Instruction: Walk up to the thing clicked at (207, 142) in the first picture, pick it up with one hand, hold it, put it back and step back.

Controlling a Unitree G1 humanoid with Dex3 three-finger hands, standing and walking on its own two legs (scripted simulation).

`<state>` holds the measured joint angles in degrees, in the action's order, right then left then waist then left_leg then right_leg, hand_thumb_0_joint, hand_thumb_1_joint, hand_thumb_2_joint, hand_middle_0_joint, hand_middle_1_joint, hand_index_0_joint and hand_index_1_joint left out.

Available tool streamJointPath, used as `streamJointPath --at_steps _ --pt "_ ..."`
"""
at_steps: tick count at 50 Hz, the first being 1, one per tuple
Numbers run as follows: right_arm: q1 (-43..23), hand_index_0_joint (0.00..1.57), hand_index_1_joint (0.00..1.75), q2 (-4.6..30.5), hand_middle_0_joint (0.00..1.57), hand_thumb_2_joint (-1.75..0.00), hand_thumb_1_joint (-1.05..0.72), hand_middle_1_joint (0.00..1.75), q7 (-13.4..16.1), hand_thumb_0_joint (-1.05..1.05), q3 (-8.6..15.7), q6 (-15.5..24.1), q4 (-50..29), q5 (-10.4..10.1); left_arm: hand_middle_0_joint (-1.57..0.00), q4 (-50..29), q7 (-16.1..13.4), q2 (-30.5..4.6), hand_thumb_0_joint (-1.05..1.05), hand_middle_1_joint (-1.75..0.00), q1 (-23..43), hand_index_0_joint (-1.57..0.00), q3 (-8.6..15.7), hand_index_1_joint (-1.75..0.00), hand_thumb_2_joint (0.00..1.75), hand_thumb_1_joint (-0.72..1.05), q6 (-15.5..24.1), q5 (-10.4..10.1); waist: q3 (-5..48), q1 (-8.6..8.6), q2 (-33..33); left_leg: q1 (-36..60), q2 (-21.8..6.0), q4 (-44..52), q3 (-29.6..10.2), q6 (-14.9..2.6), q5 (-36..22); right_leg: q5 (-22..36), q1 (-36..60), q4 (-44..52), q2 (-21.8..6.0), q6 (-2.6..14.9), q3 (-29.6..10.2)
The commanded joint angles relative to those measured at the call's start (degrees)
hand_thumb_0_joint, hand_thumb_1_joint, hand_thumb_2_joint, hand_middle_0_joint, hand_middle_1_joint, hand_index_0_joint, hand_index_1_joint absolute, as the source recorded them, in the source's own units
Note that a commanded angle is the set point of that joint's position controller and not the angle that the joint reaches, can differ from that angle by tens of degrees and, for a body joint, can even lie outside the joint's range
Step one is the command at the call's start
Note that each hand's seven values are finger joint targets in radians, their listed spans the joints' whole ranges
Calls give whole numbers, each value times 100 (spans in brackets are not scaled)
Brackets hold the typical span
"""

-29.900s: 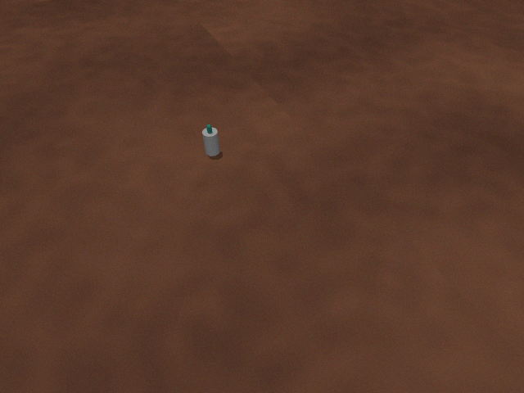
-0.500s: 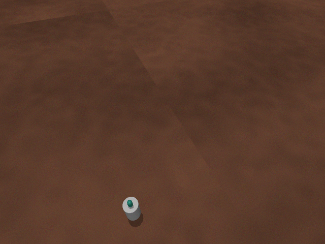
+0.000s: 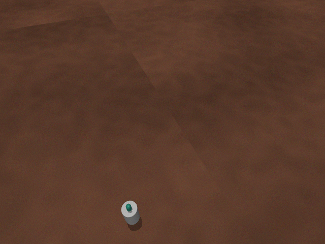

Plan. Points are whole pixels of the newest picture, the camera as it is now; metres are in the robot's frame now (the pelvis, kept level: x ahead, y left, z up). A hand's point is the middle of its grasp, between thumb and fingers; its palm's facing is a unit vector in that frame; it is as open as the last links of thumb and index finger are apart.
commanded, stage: stand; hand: left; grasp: from the side
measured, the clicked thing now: (130, 211) +0.41 +0.20 -0.69
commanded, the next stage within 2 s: step back in 0.32 s
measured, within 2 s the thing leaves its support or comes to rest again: neither
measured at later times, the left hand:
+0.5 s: hand out of the picture +0.06 +0.27 -0.17, palm faces +0.01 -0.92 -0.38, open 7.4 cm
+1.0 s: hand out of the picture +0.00 +0.29 -0.18, palm faces -0.08 -0.92 -0.39, open 7.4 cm
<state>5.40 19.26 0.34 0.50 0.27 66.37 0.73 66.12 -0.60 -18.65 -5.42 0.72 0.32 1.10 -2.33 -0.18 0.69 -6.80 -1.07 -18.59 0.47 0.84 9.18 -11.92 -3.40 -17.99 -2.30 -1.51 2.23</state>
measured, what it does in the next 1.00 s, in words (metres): walks backwards: left foot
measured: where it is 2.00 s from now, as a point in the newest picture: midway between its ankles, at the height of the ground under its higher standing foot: outside the picture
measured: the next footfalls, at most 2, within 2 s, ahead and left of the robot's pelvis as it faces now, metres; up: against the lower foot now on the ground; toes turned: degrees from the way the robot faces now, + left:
left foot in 0.68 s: -0.02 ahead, +0.13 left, +0.00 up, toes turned -1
right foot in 1.06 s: -0.13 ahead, -0.10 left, +0.00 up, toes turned +0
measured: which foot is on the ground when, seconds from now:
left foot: down 0.00-0.56, up 0.58-0.66, down 0.68-1.00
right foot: down 0.00-0.68, up 0.70-1.00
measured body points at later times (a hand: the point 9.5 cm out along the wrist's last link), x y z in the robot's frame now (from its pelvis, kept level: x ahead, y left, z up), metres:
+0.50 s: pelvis -0.03 +0.00 -0.01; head +0.02 +0.00 +0.43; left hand +0.06 +0.32 -0.14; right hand +0.06 -0.31 -0.15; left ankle +0.01 +0.13 -0.75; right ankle -0.02 -0.13 -0.75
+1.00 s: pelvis -0.12 +0.03 -0.03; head -0.04 +0.04 +0.41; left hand +0.00 +0.34 -0.16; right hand -0.04 -0.28 -0.15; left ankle -0.06 +0.13 -0.75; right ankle -0.16 -0.11 -0.71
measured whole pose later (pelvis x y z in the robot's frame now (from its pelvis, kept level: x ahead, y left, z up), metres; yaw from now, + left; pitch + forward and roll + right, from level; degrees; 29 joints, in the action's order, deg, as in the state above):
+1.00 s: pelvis -0.12 +0.03 -0.03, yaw -3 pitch -1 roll -1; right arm 8.4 20.2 0.8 2.7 -1.5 49.1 1.6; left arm 50.9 -1.1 -22.3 -6.0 4.1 -3.3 0.8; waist -11.6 1.0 -0.7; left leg -22.4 -0.6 -38.3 1.3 -2.2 14.8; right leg -30.2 -20.6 -55.0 3.1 -0.5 -5.5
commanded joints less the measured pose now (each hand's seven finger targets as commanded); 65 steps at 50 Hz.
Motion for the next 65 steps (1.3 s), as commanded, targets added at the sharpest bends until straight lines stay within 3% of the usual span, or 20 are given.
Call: streamJointPath --at_steps 1,13,17,20,25,28,30,32,33,34,35,36,40,46,52,53,54,55,59,65 --pt "-225 20 30 1176 20 -90 -90 30 49 0 198 131 -317 5 -20 -323 -39 -1232 0 -30 171 -20 212 -30 90 90 129 -15 218 22 -64 137 -628 305 -488 -128 -729 621 -248 326 -549 182 -397" --pt "-198 20 30 1178 20 -90 -90 30 32 0 200 118 -319 12 -20 -357 -23 -1249 0 -30 77 -20 211 -30 90 90 132 -10 190 32 -72 44 -608 348 -522 -141 -348 432 -311 362 -559 216 -446" --pt "-264 20 30 1393 20 -90 -90 30 -20 0 316 -2 -610 -103 -20 -603 -59 -1654 0 -30 -35 -20 478 -30 90 90 68 -186 -96 40 -136 -375 -502 -605 -497 -343 -2001 2008 -543 -371 -511 329 -476" --pt "-86 20 30 1461 20 -90 -90 30 -28 0 419 -71 -829 -132 -20 -937 -67 -1560 0 -30 25 -20 526 -30 90 90 -7 -172 650 132 -56 -332 -530 -1036 -501 -527 -2119 1911 -371 -915 -490 576 -420" --pt "-134 20 30 1464 20 -90 -90 30 -51 0 512 -215 -1211 -117 -20 -1328 -45 -1600 0 -30 84 -20 553 -30 90 90 -127 -100 652 95 -234 -733 -362 -1732 -580 -678 -1182 1236 -973 -1242 -689 901 -718" --pt "108 20 30 1352 20 -90 -90 30 -105 0 547 -310 -1326 -80 -20 -1610 -56 -1895 0 -30 425 -20 625 -30 90 90 -144 -16 538 141 -1134 -793 396 -3371 -169 -456 982 1166 -1688 -568 -1677 1527 -1611" --pt "626 20 30 1406 20 -90 -90 30 -149 0 598 -361 -1378 -74 -20 -1866 -89 -2082 0 -30 854 -20 671 -30 90 90 -116 90 434 360 -1461 -766 215 -4060 -531 -452 2162 1292 -2184 -603 -2106 1750 -1833" --pt "973 20 30 1406 20 -90 -90 30 -160 0 639 -283 -1345 -131 -20 -2000 -111 -1874 0 -30 1124 -20 610 -30 90 90 -135 89 371 514 -1145 -658 54 -2743 -424 -498 1486 1186 -2030 -1381 -1518 1224 -1178" --pt "1044 20 30 1456 20 -90 -90 30 -135 0 657 -207 -1318 -74 -20 -1999 -110 -1695 0 -30 1006 -20 575 -30 90 90 -182 42 320 503 -479 -794 -200 -1480 -615 -458 -110 681 -1760 -2397 -870 786 -708" --pt "772 20 30 1835 20 -90 -90 30 -93 0 722 -144 -1438 91 -20 -2044 -132 -1281 0 -30 750 -20 518 -30 90 90 -238 -78 85 316 1170 -939 -986 -595 -2168 -632 -1837 -638 -2276 -3716 302 404 -331" --pt "668 20 30 2055 20 -90 -90 30 -62 0 755 -76 -1565 153 -20 -2003 -173 -1260 0 -30 456 -20 543 -30 90 90 -299 -59 159 141 926 -686 -1408 -512 -2795 -913 -2715 -2402 -2573 -4214 733 376 -1013" --pt "498 20 30 2303 20 -90 -90 30 -52 0 777 -52 -1673 70 -20 -1981 -219 -1326 0 -30 157 -20 546 -30 90 90 -302 -60 560 118 1016 -469 -1779 -608 -2983 -1352 -3284 -2723 -2608 -4850 865 361 -1290" --pt "-135 20 30 1751 20 -90 -90 30 114 0 670 -42 -1976 148 -20 -1740 -233 -1493 0 -30 -118 -20 556 -30 90 90 -283 -101 434 -144 825 -538 -1340 -841 -1917 -1395 -2117 -1886 -2702 -5560 759 301 -1387" --pt "675 20 30 1637 20 -90 -90 30 181 0 664 -32 -2001 97 -20 -2082 -110 -1369 0 -30 58 -20 612 -30 90 90 -166 -38 729 298 645 685 -1397 -1290 -1670 -1645 -2863 -1958 -2598 -3913 489 39 -947" --pt "128 20 30 1763 20 -90 -90 30 127 0 614 -169 -2186 5 -20 -1706 -41 -1197 0 -30 -1040 -20 659 -30 90 90 -115 21 938 -169 778 -644 -1088 -1545 -1249 -1058 -1319 -254 -597 -853 395 349 -240" --pt "142 20 30 1541 20 -90 -90 30 108 0 544 -181 -2191 -61 -20 -1750 -54 -1463 0 -30 -1067 -20 725 -30 90 90 -65 109 887 -156 311 -1380 -801 -1874 -1065 -699 -593 14 -187 -641 -56 513 -988" --pt "143 20 30 1278 20 -90 -90 30 88 0 474 -181 -2265 -103 -20 -1897 -34 -2000 0 -30 -789 -20 859 -30 90 90 -49 110 514 -63 -1126 -2476 302 -2914 -485 -241 1094 486 -190 -406 -1132 1092 -2672" --pt "-79 20 30 1346 20 -90 -90 30 188 0 529 -218 -2233 -62 -20 -2111 -36 -2449 0 -30 -436 -20 930 -30 90 90 -60 113 203 -308 -1800 -2277 670 -4315 -637 -114 2704 1022 -1349 -89 -2209 2074 -3698" --pt "566 20 30 1386 20 -90 -90 30 185 0 510 -175 -1901 -139 -20 -2416 -111 -1691 0 -30 314 -20 791 -30 90 90 -46 63 -43 196 -946 -2158 875 -5198 -1001 -56 1883 2295 -1287 -740 -1083 1429 -1669" --pt "452 20 30 1279 20 -90 -90 30 156 0 455 -126 -2111 -45 -20 -2505 -170 -1616 0 -30 -370 -20 735 -30 90 90 -113 89 388 -206 -1155 -1925 333 -2834 -498 -42 2056 2760 46 -1248 -1163 1371 -1597"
